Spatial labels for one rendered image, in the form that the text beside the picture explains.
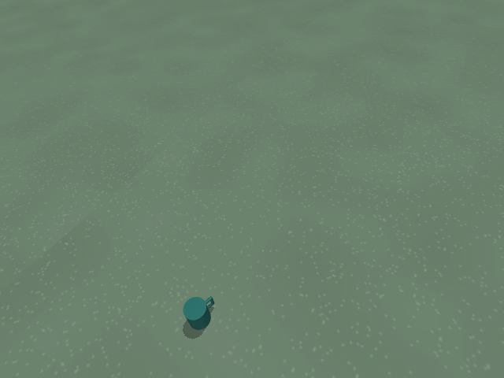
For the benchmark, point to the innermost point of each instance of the mug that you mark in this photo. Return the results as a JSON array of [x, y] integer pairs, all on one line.
[[197, 312]]

